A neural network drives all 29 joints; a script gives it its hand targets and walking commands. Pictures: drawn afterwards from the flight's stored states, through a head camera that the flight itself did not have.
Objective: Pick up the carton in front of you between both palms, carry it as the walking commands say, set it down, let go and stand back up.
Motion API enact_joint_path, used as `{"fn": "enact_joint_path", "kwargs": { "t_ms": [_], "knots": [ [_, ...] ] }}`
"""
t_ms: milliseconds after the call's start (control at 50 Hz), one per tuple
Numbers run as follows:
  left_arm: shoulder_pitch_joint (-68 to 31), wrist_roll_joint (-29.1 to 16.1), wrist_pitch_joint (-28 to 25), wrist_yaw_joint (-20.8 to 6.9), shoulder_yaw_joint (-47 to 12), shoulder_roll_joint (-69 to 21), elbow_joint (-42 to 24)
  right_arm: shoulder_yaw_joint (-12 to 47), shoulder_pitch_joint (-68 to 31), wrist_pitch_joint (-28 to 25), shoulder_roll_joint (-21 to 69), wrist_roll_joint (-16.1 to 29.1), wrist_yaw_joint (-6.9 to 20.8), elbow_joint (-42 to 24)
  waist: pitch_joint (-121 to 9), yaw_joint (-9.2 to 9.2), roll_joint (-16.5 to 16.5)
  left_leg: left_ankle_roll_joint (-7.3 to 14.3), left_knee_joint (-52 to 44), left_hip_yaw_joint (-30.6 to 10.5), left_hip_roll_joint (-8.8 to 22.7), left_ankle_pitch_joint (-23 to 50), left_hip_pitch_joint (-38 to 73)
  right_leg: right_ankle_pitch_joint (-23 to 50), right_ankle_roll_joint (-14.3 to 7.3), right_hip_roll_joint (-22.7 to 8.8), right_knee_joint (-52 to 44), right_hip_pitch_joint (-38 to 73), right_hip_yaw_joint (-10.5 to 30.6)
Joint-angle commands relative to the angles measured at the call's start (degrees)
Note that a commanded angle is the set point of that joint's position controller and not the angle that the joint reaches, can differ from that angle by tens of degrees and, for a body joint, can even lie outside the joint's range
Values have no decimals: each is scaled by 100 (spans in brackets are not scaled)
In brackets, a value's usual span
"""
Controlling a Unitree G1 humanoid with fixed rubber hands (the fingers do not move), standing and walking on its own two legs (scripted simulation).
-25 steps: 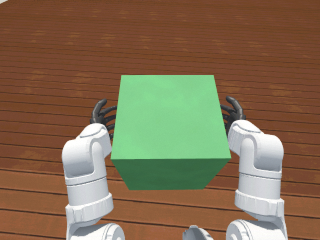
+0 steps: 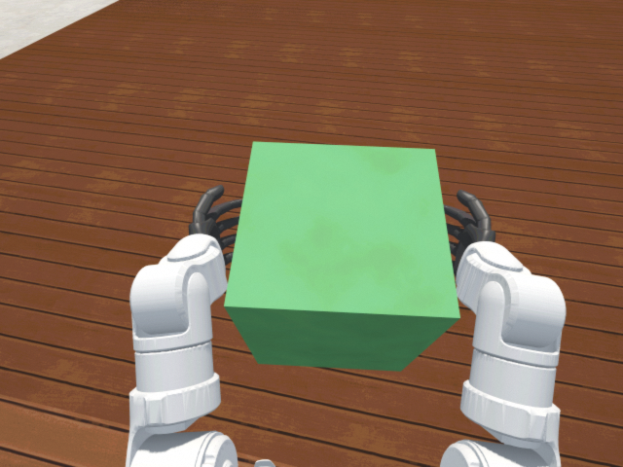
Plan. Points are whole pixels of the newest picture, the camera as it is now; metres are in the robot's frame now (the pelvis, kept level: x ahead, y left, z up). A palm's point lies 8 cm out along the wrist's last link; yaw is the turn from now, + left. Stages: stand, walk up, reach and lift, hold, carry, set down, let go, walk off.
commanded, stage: carry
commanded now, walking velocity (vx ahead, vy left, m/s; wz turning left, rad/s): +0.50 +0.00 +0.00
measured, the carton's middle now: (335, 269) +0.37 +0.01 +0.09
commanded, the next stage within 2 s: none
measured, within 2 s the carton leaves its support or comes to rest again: neither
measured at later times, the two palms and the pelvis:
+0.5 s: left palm (251, 100) +0.66 +0.15 +0.18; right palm (430, 98) +0.67 -0.15 +0.18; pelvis +0.32 -0.01 +0.02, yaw +1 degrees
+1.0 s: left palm (269, 58) +0.97 +0.17 +0.13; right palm (398, 60) +0.95 -0.13 +0.14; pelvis +0.64 +0.03 +0.05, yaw -1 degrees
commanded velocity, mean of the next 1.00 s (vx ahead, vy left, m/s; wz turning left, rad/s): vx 0.50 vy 0.00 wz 0.00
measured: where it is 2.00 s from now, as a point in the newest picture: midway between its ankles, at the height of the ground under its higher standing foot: (329, 225)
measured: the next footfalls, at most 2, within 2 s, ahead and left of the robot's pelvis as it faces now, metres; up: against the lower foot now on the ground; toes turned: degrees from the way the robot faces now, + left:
left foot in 0.04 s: +0.21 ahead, +0.11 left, +0.03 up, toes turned +8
right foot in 0.46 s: +0.47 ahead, -0.10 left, +0.04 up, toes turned -8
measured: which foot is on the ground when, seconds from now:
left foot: up 0.00-0.02, down 0.04-0.48, up 0.50-0.86, down 0.88-1.00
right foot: down 0.00-0.06, up 0.08-0.44, down 0.46-0.90, up 0.92-1.00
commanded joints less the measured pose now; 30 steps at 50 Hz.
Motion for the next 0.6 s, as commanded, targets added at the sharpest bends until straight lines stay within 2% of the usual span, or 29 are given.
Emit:
{"fn": "enact_joint_path", "kwargs": {
  "t_ms": [0, 20, 40, 60, 80, 100, 120, 160, 200, 240, 260, 300, 360, 380, 400, 420, 440, 460, 480, 500, 520, 540, 560, 580],
  "knots": [
    [-3099, -1005, 134, -186, -3209, -3725, -345, 3380, -3205, 63, 3599, 1045, 12, 201, -2043, -505, -733, 99, -1118, 1078, -848, 212, 2330, 4238, -496, -875, 634, 483, 91],
    [-3078, -902, 196, -154, -3118, -3591, -303, 3316, -3080, 90, 3538, 1078, -2, 389, -2563, -781, -245, 226, -1082, 527, -627, 56, 3900, 4241, -238, -664, 1877, -245, -116],
    [-2990, -812, 256, -128, -2966, -3504, -316, 3252, -3081, 98, 3458, 1084, -29, 439, -3033, -832, 1174, 905, -1898, -2724, 1053, -1289, 4986, 2704, 143, -79, 3710, -1757, -61],
    [-3131, -727, 289, -101, -2865, -3426, -292, 3278, -3181, 109, 3589, 1140, -23, 492, -2787, -881, 1959, 1433, -2734, -4670, 1552, -326, 5553, -2, 184, 720, 4809, -3268, 415],
    [-3206, -648, 298, -66, -2765, -3558, -192, 3333, -3451, 145, 3741, 1248, 15, 331, -2619, -767, 1206, 1536, -2359, -4350, 1708, 601, 5536, 0, 14, 372, 5697, -3822, 885],
    [-3189, -554, 301, -64, -2623, -3682, -130, 3566, -3768, 131, 4054, 1471, 86, 188, -2483, -829, 437, 1471, -1964, -3739, 1634, 1442, 5197, 148, -76, 159, 5930, -3998, 890],
    [-3193, -474, 283, -80, -2566, -3848, -74, 3754, -4117, 88, 4308, 1688, 170, 10, -2355, -791, 31, 1238, -1891, -3232, 1502, 1650, 4854, 315, -154, -13, 5734, -4014, 942],
    [-3355, -409, 200, -116, -2625, -4106, -95, 3991, -4695, -30, 4709, 2047, 308, -244, -2350, -550, 252, 881, -2158, -2536, 1305, 815, 4467, 675, -210, -143, 5110, -3760, 922],
    [-3489, -429, 113, -117, -2788, -4200, -181, 4033, -4747, -120, 4779, 2150, 367, -297, -2258, -542, 493, 931, -2382, -2212, 1244, 540, 4323, 842, -179, -169, 4816, -3759, 760],
    [-3509, -455, 76, -87, -2893, -4114, -294, 3951, -4563, -137, 4600, 2118, 345, -257, -2135, -570, 502, 1021, -2531, -1858, 1229, 618, 4374, 1005, -80, -251, 4204, -3948, 634],
    [-3432, -457, 88, -70, -2917, -4029, -303, 3877, -4400, -118, 4471, 2041, 312, -175, -2081, -587, 483, 1017, -2585, -1614, 1186, 725, 4334, 1067, -33, -287, 3708, -3863, 571],
    [-3233, -473, 148, -57, -2952, -3877, -281, 3689, -3974, -50, 4226, 1805, 239, 64, -1923, -600, 608, 877, -2719, -1089, 1014, 964, 4040, 1301, 2, -280, 2524, -3256, 408],
    [-3114, -545, 257, -97, -2991, -3796, -173, 3416, -3519, 66, 3983, 1437, 168, 410, -1686, -496, 871, 585, -2634, -550, 840, 1900, 3930, 1596, -45, 46, 1338, -2350, -269],
    [-3148, -589, 283, -122, -3002, -3806, -109, 3339, -3439, 96, 3923, 1325, 156, 503, -1688, -399, 958, 472, -2402, -425, 823, 2503, 3956, 1660, -85, 176, 1088, -1979, -432],
    [-3183, -644, 295, -148, -3013, -3833, -44, 3278, -3407, 118, 3874, 1240, 143, 538, -1769, -211, 981, 350, -1885, -212, 782, 3298, 3928, 1688, -122, 381, 842, -1428, -651],
    [-3249, -684, 298, -172, -3015, -3885, 60, 3223, -3339, 139, 3847, 1171, 127, 595, -1978, 3, 754, 155, -1006, 188, 657, 3948, 3709, 1817, -190, 610, 362, -483, -923],
    [-3128, -722, 294, -194, -2984, -3914, 257, 3161, -3395, 153, 3793, 1065, 102, 626, -2439, 233, 399, -67, 188, 323, 473, 3467, 2954, 1495, -302, 406, 422, 988, -481],
    [-3172, -772, 264, -202, -2986, -3904, 281, 3084, -3406, 171, 3810, 1004, 84, 623, -2772, 249, -819, -287, 1769, 241, -39, 1716, 1282, 161, -867, -1135, -209, 2050, 2421],
    [-3337, -862, 237, -216, -3031, -4078, 276, 3011, -3598, 170, 3817, 912, 56, 602, -2457, 147, -1687, -265, 2931, -188, -872, -974, -228, 1361, -1421, -1907, -1022, 2368, 4600],
    [-3625, -1039, 225, -265, -3169, -4263, 48, 3013, -3674, 155, 3966, 861, 38, 626, -2486, 91, -1190, -53, 3665, -741, -471, -1047, -526, 2095, -1593, -1991, -675, 2363, 4167],
    [-3924, -1254, 165, -325, -3354, -4526, -155, 3000, -3735, 123, 4141, 846, 46, 545, -2369, 140, -591, -1, 3753, -766, -282, -884, -605, 2674, -1535, -1846, -450, 1990, 3595],
    [-4214, -1428, 100, -382, -3499, -4730, -434, 3039, -3769, 79, 4310, 857, 60, 521, -2245, 102, -140, 31, 3384, -818, -89, -640, -540, 2781, -1323, -1702, -398, 1621, 3038],
    [-4462, -1556, 38, -430, -3598, -4900, -600, 3082, -3833, 21, 4436, 851, 70, 476, -2230, 28, -213, 40, 2965, -817, 23, -500, -447, 2478, -1125, -1569, -480, 1403, 2662],
    [-4562, -1657, -20, -461, -3679, -4970, -706, 3157, -3879, -36, 4481, 861, 72, 398, -2272, -37, -378, 25, 2627, -751, 41, -444, -271, 2340, -1017, -1480, -568, 1228, 2336]
  ]
}}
